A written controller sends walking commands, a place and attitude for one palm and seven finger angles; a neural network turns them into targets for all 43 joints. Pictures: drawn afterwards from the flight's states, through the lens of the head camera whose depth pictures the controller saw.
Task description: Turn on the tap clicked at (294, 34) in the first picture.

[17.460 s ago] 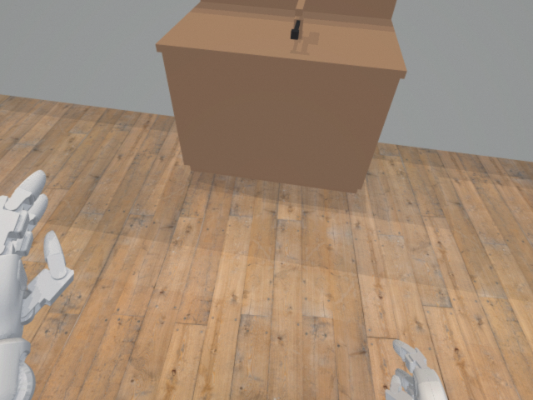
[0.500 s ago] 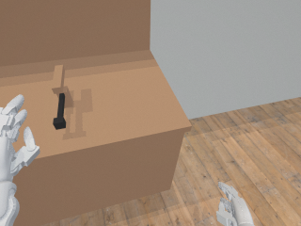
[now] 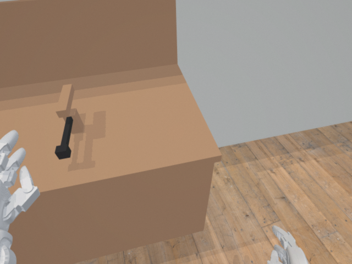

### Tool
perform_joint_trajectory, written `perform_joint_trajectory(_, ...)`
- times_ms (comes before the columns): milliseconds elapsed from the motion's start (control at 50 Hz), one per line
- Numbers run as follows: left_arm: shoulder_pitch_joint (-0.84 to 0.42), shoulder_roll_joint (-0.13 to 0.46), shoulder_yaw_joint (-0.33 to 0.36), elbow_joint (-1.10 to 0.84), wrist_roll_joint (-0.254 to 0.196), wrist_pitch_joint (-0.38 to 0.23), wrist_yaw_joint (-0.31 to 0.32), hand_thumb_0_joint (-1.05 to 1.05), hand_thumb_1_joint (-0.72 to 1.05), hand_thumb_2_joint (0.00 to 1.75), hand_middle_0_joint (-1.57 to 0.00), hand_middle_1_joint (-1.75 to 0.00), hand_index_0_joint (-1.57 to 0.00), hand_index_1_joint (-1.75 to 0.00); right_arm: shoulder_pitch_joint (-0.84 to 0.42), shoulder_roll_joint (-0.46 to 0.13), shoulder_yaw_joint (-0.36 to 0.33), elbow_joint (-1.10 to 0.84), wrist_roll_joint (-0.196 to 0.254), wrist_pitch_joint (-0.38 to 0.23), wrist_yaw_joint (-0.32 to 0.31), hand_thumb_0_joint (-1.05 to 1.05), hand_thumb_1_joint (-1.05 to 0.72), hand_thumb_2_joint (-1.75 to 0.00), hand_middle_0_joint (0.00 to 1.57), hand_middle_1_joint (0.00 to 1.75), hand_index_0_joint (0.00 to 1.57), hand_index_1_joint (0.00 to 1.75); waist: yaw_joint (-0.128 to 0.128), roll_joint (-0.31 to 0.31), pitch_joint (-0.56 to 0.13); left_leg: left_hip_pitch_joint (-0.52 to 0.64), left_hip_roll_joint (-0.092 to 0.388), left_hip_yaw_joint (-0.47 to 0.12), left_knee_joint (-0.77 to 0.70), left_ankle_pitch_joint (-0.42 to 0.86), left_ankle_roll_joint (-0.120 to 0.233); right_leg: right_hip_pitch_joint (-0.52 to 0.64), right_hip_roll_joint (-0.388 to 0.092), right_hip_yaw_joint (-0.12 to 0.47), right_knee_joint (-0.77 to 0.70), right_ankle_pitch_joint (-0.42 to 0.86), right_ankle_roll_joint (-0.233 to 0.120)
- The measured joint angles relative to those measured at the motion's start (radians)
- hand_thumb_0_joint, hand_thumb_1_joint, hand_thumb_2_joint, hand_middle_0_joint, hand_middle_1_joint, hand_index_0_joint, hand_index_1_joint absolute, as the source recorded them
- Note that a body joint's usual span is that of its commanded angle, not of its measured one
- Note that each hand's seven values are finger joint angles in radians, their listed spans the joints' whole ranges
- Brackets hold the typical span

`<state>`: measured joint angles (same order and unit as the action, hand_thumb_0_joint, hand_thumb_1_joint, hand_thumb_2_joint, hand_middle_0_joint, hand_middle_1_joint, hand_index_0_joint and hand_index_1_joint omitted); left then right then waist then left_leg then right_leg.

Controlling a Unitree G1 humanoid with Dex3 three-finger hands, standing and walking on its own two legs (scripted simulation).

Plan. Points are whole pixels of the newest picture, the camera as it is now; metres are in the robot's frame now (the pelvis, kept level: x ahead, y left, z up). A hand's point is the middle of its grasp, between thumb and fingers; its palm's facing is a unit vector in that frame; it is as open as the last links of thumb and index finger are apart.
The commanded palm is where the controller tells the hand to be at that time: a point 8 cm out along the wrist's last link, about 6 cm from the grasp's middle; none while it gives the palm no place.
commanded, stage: turn the palm inward beside the body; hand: left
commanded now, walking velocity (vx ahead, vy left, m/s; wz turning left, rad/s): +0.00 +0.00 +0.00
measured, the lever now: (63, 151) +0.36 +0.35 +0.05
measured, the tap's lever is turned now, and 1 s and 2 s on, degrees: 0 0 0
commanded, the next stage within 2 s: reach beside the lever's end, fingers flat in 1.34 s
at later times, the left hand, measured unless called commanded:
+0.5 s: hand (32, 205) +0.17 +0.27 +0.14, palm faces +0.48 -0.86 -0.16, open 7.4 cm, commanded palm +0.12 +0.31 +0.15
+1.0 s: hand (36, 212) +0.16 +0.26 +0.14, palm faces +0.50 -0.86 -0.11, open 7.5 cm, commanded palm +0.11 +0.30 +0.15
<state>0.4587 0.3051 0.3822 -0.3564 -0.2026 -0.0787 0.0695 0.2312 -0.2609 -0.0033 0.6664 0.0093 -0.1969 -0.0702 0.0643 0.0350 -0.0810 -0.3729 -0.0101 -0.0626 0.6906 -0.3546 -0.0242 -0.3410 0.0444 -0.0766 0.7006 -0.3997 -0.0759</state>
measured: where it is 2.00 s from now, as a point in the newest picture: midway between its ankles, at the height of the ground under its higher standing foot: outside the picture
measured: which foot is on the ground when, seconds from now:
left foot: down 0.00-1.00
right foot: down 0.00-1.00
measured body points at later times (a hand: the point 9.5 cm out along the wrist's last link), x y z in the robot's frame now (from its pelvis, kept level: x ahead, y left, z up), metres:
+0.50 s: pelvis -0.02 +0.03 +0.00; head -0.04 +0.01 +0.45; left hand +0.14 +0.31 +0.15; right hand +0.18 -0.18 -0.07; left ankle +0.00 +0.14 -0.72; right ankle -0.02 -0.06 -0.72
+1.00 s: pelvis -0.02 +0.03 +0.00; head -0.04 +0.01 +0.45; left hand +0.13 +0.30 +0.14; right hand +0.18 -0.18 -0.07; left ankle +0.00 +0.14 -0.72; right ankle -0.02 -0.06 -0.72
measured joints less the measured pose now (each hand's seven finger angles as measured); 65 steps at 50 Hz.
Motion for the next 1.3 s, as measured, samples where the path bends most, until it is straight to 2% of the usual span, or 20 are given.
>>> perform_joint_trajectory(180,0.011,-0.037,-0.068,-0.029,0.016,-0.014,0.031,0.02,0.89,0.9,-0.2,-0.3,-0.2,-0.3,-0.007,0.007,0.008,0.004,-0.002,-0.039,-0.006,0.02,-0.9,-0.9,0.2,0.3,0.2,0.3,0.007,0.002,0.0,-0.02,-0.01,-0.003,0.021,0.001,0.009,-0.013,-0.01,-0.004,0.013,0.003,0.009)
perform_joint_trajectory(540,0.051,-0.079,-0.148,-0.104,0.022,0.068,0.104,0.02,0.89,0.9,-0.2,-0.3,-0.2,-0.3,-0.02,0.035,0.05,-0.023,-0.01,-0.053,0.001,0.02,-0.9,-0.9,0.2,0.3,0.2,0.3,0.011,0.008,-0.001,-0.021,-0.025,0.006,0.035,0.008,0.033,-0.006,-0.026,0.003,0.01,0.018,0.033)
perform_joint_trajectory(820,0.089,-0.105,-0.181,-0.137,0.009,0.094,0.128,0.02,0.9,0.9,-0.2,-0.3,-0.2,-0.3,-0.017,0.028,0.049,-0.03,-0.007,-0.053,0.001,0.02,-0.9,-0.9,0.2,0.3,0.2,0.3,0.011,0.011,-0.001,-0.03,-0.029,0.002,0.047,0.006,0.034,-0.011,-0.029,-0.002,0.018,0.016,0.035)
perform_joint_trajectory(1120,0.081,-0.111,-0.175,-0.136,-0.018,0.143,0.126,0.02,0.9,0.9,-0.2,-0.3,-0.2,-0.3,-0.013,0.023,0.051,-0.022,-0.002,-0.061,-0.005,0.02,-0.9,-0.9,0.2,0.3,0.2,0.3,0.01,0.021,-0.006,-0.015,-0.02,-0.01,0.029,0.009,0.022,0.004,-0.02,-0.012,0.001,0.016,0.022)
perform_joint_trajectory(1300,0.086,-0.114,-0.172,-0.131,-0.021,0.13,0.124,0.02,0.9,0.9,-0.2,-0.3,-0.2,-0.3,-0.009,0.016,0.043,-0.024,-0.001,-0.069,-0.001,0.02,-0.9,-0.9,0.2,0.3,0.2,0.3,0.012,0.02,-0.01,-0.016,-0.015,-0.016,0.026,0.005,0.013,0.003,-0.014,-0.017,0.001,0.009,0.013)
